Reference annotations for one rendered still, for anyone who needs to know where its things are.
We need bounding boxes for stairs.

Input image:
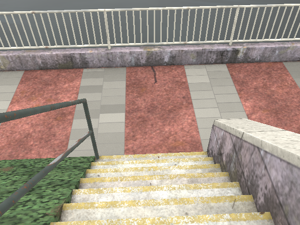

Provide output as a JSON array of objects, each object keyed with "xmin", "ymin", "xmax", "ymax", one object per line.
[{"xmin": 50, "ymin": 151, "xmax": 275, "ymax": 225}]

